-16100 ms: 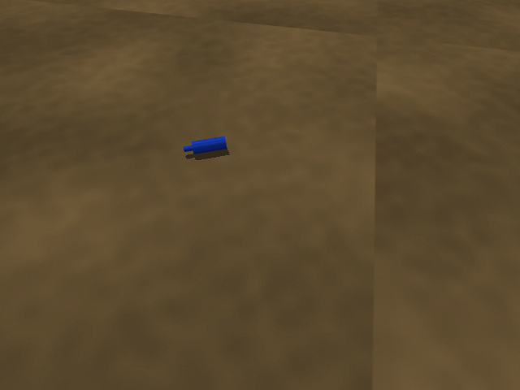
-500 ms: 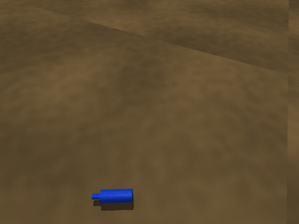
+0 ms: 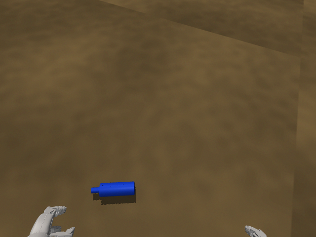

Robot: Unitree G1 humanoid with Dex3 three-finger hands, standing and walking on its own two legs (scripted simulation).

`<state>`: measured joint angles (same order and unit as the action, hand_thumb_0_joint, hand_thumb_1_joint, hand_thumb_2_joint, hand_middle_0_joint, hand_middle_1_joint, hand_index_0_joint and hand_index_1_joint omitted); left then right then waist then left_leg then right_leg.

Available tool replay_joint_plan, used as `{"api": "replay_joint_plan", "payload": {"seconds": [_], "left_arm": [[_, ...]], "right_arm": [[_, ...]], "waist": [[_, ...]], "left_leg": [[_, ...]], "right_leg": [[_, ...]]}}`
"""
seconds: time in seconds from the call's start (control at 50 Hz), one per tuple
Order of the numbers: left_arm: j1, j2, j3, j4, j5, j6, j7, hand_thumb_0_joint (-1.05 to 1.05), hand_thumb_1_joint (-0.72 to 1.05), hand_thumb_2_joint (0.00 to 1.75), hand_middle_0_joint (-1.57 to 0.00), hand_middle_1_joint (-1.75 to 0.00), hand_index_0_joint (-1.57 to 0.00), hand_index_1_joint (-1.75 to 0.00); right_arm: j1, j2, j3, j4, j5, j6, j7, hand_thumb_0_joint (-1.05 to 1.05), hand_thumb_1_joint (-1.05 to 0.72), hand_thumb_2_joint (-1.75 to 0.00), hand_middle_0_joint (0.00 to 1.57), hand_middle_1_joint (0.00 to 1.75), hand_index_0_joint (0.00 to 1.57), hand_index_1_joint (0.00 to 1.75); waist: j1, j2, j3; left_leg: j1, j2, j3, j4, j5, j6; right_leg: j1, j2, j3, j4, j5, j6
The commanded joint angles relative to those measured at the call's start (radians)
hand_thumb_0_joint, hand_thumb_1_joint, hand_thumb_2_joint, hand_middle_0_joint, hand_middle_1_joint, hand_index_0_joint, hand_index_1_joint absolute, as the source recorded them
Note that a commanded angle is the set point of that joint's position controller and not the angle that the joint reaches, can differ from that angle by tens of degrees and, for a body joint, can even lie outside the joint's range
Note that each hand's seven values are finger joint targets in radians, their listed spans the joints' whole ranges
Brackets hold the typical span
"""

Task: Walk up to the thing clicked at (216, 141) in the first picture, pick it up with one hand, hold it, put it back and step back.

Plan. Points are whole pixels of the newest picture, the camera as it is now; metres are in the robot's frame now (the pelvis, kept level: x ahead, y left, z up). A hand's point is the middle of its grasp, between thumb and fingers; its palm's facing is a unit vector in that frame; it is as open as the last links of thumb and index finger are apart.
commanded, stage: rise first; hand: left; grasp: from above
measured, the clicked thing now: (113, 189) +0.44 +0.25 -0.72
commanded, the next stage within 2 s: none
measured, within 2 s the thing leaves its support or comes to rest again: neither
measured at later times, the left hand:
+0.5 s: hand out of the picture +0.13 +0.26 -0.21, palm faces -0.15 -0.88 -0.44, open 14.0 cm
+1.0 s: hand (82, 221) +0.23 +0.29 -0.39, palm faces -0.44 -0.51 -0.74, open 14.2 cm
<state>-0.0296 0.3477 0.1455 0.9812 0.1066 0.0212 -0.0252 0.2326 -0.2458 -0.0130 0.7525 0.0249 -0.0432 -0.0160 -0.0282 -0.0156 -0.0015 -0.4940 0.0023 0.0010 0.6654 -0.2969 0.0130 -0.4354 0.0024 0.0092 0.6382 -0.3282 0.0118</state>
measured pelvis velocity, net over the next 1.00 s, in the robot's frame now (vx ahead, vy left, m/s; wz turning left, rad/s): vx -0.05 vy -0.01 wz -0.04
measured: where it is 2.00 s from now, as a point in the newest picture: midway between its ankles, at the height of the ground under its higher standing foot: outside the picture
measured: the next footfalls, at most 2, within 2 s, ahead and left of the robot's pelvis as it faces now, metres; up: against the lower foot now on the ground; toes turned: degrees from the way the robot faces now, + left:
none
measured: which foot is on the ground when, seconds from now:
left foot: down 0.00-1.00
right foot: down 0.00-1.00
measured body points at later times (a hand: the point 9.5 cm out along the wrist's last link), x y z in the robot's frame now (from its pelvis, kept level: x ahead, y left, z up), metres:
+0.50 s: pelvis +0.00 +0.00 -0.07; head +0.09 +0.02 +0.37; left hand +0.14 +0.31 -0.18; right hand +0.17 -0.25 -0.16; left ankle +0.02 +0.11 -0.72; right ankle -0.01 -0.13 -0.72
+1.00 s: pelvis -0.05 -0.01 -0.24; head +0.13 +0.01 +0.16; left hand +0.25 +0.31 -0.34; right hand +0.13 -0.28 -0.36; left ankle +0.02 +0.11 -0.72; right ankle -0.01 -0.13 -0.72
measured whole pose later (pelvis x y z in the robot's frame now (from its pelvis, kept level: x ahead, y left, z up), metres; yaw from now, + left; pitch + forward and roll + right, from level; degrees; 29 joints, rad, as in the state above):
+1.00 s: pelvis -0.05 -0.01 -0.24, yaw -2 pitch +33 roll -3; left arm -0.22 0.50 0.15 0.75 0.68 -0.12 0.08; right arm 0.08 -0.30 -0.05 0.65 -0.01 -0.17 0.05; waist -0.02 0.00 -0.17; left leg -1.75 0.02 -0.04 1.83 -0.65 0.01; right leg -1.67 0.03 -0.03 1.82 -0.71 0.00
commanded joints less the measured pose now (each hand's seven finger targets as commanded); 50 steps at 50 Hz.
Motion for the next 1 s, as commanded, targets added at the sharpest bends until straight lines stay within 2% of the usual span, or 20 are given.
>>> {"api": "replay_joint_plan", "payload": {"seconds": [0.0, 0.04, 0.08, 0.14, 0.16, 0.22, 0.3, 0.32, 0.36, 0.38, 0.4, 0.44, 0.54, 0.56, 0.6, 0.72, 0.78, 0.8, 0.86, 0.98], "left_arm": [[0.061, 0.206, 0.064, -0.155, 0.039, 0.074, 0.024, 0.0, -0.35, 1.02, -0.04, -1.06, -0.04, -1.06], [0.088, 0.168, 0.048, -0.166, 0.046, 0.094, 0.027, 0.0, -0.47, 1.0, -0.06, -1.07, -0.06, -1.06], [0.092, 0.182, 0.067, -0.213, 0.057, 0.1, 0.029, 0.0, -0.52, 0.99, -0.07, -1.06, -0.06, -1.06], [0.095, 0.199, 0.082, -0.324, 0.066, 0.087, 0.028, 0.0, -0.52, 1.0, -0.06, -1.07, -0.06, -1.07], [0.075, 0.191, 0.069, -0.401, 0.07, 0.08, 0.026, 0.0, -0.54, 1.0, -0.07, -1.07, -0.06, -1.07], [0.184, 0.183, 0.077, -0.446, 0.078, 0.092, 0.023, 0.0, -0.52, 1.01, -0.06, -1.07, -0.06, -1.08], [0.235, 0.208, 0.092, -0.532, 0.097, 0.123, 0.019, 0.0, -0.53, 1.01, -0.06, -1.06, -0.06, -1.07], [0.236, 0.188, 0.071, -0.576, 0.094, 0.129, 0.014, 0.0, -0.53, 1.0, -0.07, -1.06, -0.06, -1.07], [0.284, 0.208, 0.095, -0.564, 0.11, 0.149, 0.017, 0.0, -0.55, 0.99, -0.07, -1.07, -0.07, -1.07], [0.281, 0.178, 0.066, -0.593, 0.109, 0.15, 0.015, 0.0, -0.55, 0.97, -0.07, -1.08, -0.07, -1.07], [0.285, 0.2, 0.083, -0.606, 0.119, 0.153, 0.02, 0.0, -0.55, 0.97, -0.07, -1.07, -0.07, -1.07], [0.319, 0.187, 0.08, -0.599, 0.13, 0.16, 0.021, 0.0, -0.55, 0.97, -0.07, -1.07, -0.07, -1.07], [0.277, 0.21, 0.087, -0.632, 0.159, 0.143, 0.029, 0.0, -0.57, 0.97, -0.08, -1.07, -0.08, -1.07], [0.231, 0.204, 0.065, -0.654, 0.174, 0.129, 0.029, 0.0, -0.58, 0.98, -0.07, -1.06, -0.07, -1.06], [0.19, 0.205, 0.06, -0.614, 0.201, 0.098, 0.028, 0.0, -0.58, 0.98, -0.07, -1.06, -0.07, -1.06], [0.007, 0.272, 0.069, -0.494, 0.356, -0.043, 0.04, 0.0, -0.59, 0.99, -0.08, -1.07, -0.07, -1.07], [-0.04, 0.295, 0.061, -0.466, 0.43, -0.103, 0.059, 0.0, -0.57, 0.99, -0.08, -1.08, -0.08, -1.08], [-0.072, 0.322, 0.079, -0.442, 0.449, -0.121, 0.071, 0.0, -0.59, 1.0, -0.09, -1.07, -0.09, -1.08], [-0.152, 0.373, 0.093, -0.392, 0.519, -0.151, 0.107, 0.0, -0.58, 1.01, -0.09, -1.08, -0.08, -1.08], [-0.417, 0.454, 0.079, -0.314, 0.64, -0.188, 0.164, 0.0, -0.6, 1.02, -0.09, -1.07, -0.08, -1.07]], "right_arm": [[-0.031, -0.183, -0.062, -0.2, 0.006, -0.036, -0.01, 0.0, -0.92, -0.91, 0.2, 0.3, 0.2, 0.3], [-0.017, -0.172, -0.061, -0.216, 0.004, -0.044, -0.008, 0.0, -0.9, -0.9, 0.2, 0.3, 0.2, 0.3], [0.002, -0.173, -0.068, -0.229, 0.001, -0.055, -0.009, 0.0, -0.89, -0.9, 0.2, 0.3, 0.2, 0.3], [0.006, -0.165, -0.071, -0.255, -0.004, -0.078, -0.011, 0.0, -0.88, -0.9, 0.2, 0.3, 0.2, 0.3], [0.002, -0.159, -0.072, -0.27, -0.007, -0.087, -0.013, 0.0, -0.91, -0.9, 0.2, 0.3, 0.2, 0.3], [0.008, -0.157, -0.076, -0.286, -0.008, -0.099, -0.02, 0.0, -0.92, -0.91, 0.2, 0.3, 0.2, 0.3], [0.006, -0.16, -0.077, -0.295, -0.009, -0.106, -0.024, 0.0, -0.91, -0.9, 0.2, 0.3, 0.2, 0.3], [-0.013, -0.155, -0.073, -0.314, -0.01, -0.11, -0.025, 0.0, -0.92, -0.91, 0.2, 0.3, 0.2, 0.3], [0.007, -0.153, -0.072, -0.307, -0.011, -0.115, -0.029, 0.0, -0.92, -0.9, 0.2, 0.3, 0.2, 0.3], [-0.009, -0.152, -0.07, -0.319, -0.012, -0.119, -0.027, 0.0, -0.92, -0.9, 0.2, 0.3, 0.2, 0.3], [-0.009, -0.15, -0.071, -0.319, -0.014, -0.123, -0.028, 0.0, -0.91, -0.9, 0.2, 0.3, 0.2, 0.3], [-0.007, -0.146, -0.07, -0.323, -0.016, -0.127, -0.028, 0.0, -0.91, -0.9, 0.2, 0.3, 0.2, 0.3], [-0.014, -0.147, -0.071, -0.327, -0.017, -0.145, -0.025, 0.0, -0.92, -0.9, 0.2, 0.3, 0.2, 0.3], [-0.025, -0.151, -0.071, -0.336, -0.016, -0.152, -0.02, 0.0, -0.91, -0.9, 0.2, 0.3, 0.2, 0.3], [-0.042, -0.155, -0.072, -0.329, -0.021, -0.162, -0.013, 0.0, -0.91, -0.9, 0.2, 0.3, 0.2, 0.3], [-0.068, -0.187, -0.082, -0.286, -0.022, -0.187, 0.017, 0.0, -0.91, -0.9, 0.2, 0.3, 0.2, 0.3], [-0.066, -0.203, -0.094, -0.261, -0.02, -0.187, 0.029, 0.0, -0.91, -0.9, 0.2, 0.3, 0.2, 0.3], [-0.067, -0.204, -0.091, -0.248, -0.02, -0.184, 0.033, 0.0, -0.93, -0.91, 0.2, 0.3, 0.2, 0.3], [-0.068, -0.216, -0.099, -0.219, -0.021, -0.172, 0.044, 0.0, -0.92, -0.91, 0.2, 0.3, 0.2, 0.3], [-0.039, -0.224, -0.106, -0.159, -0.032, -0.143, 0.058, 0.0, -0.93, -0.91, 0.2, 0.3, 0.2, 0.3]], "waist": [[0.041, 0.045, -0.2], [0.025, 0.034, -0.198], [0.015, 0.043, -0.208], [0.01, 0.072, -0.266], [0.004, 0.08, -0.288], [0.007, 0.073, -0.335], [0.004, 0.104, -0.346], [-0.003, 0.098, -0.341], [0.002, 0.083, -0.35], [-0.008, 0.081, -0.355], [0.0, 0.091, -0.358], [0.001, 0.092, -0.344], [-0.017, 0.087, -0.362], [-0.023, 0.088, -0.373], [-0.026, 0.094, -0.381], [-0.006, 0.122, -0.467], [0.005, 0.148, -0.577], [0.01, 0.144, -0.592], [0.025, 0.133, -0.641], [0.008, 0.12, -0.775]], "left_leg": [[0.045, -0.007, -0.011, -0.029, 0.15, -0.011], [0.002, -0.004, -0.009, 0.019, 0.108, -0.008], [-0.033, 0.0, -0.009, 0.065, 0.08, -0.006], [-0.072, 0.007, -0.015, 0.144, 0.087, -0.006], [-0.08, 0.009, -0.019, 0.165, 0.091, -0.006], [-0.093, 0.012, -0.019, 0.217, 0.132, -0.002], [-0.127, 0.018, -0.03, 0.251, 0.1, -0.004], [-0.149, 0.017, -0.03, 0.264, 0.09, -0.003], [-0.176, 0.011, -0.019, 0.299, 0.098, 0.003], [-0.186, 0.015, -0.027, 0.308, 0.1, 0.002], [-0.202, 0.011, -0.023, 0.329, 0.11, 0.003], [-0.231, 0.012, -0.025, 0.348, 0.079, 0.002], [-0.319, 0.006, -0.021, 0.432, 0.045, 0.008], [-0.337, 0.01, -0.029, 0.452, 0.049, 0.007], [-0.389, 0.011, -0.037, 0.511, 0.051, 0.008], [-0.566, 0.01, -0.066, 0.66, -0.085, -0.004], [-0.587, 0.009, -0.072, 0.747, -0.037, -0.006], [-0.624, 0.006, -0.069, 0.785, -0.02, -0.003], [-0.699, 0.006, -0.066, 0.868, -0.026, 0.001], [-0.821, 0.006, -0.047, 1.031, -0.06, 0.012]], "right_leg": [[-0.002, 0.025, -0.042, -0.017, 0.125, -0.043], [-0.062, 0.03, -0.043, 0.029, 0.085, -0.04], [-0.118, 0.029, -0.042, 0.078, 0.062, -0.038], [-0.191, 0.029, -0.039, 0.169, 0.066, -0.038], [-0.216, 0.028, -0.038, 0.189, 0.068, -0.037], [-0.247, 0.027, -0.037, 0.236, 0.094, -0.036], [-0.299, 0.028, -0.042, 0.277, 0.056, -0.037], [-0.314, 0.028, -0.041, 0.284, 0.048, -0.037], [-0.311, 0.027, -0.039, 0.296, 0.071, -0.034], [-0.335, 0.028, -0.04, 0.314, 0.066, -0.036], [-0.343, 0.026, -0.038, 0.325, 0.077, -0.035], [-0.381, 0.028, -0.041, 0.35, 0.047, -0.036], [-0.456, 0.028, -0.036, 0.419, 0.037, -0.034], [-0.496, 0.028, -0.038, 0.449, 0.03, -0.037], [-0.573, 0.03, -0.042, 0.516, 0.013, -0.039], [-0.825, 0.029, -0.039, 0.729, -0.109, -0.047], [-0.915, 0.032, -0.041, 0.82, -0.082, -0.048], [-0.938, 0.034, -0.042, 0.851, -0.069, -0.048], [-1.012, 0.036, -0.048, 0.916, -0.076, -0.049], [-1.098, 0.044, -0.054, 1.016, -0.09, -0.045]]}}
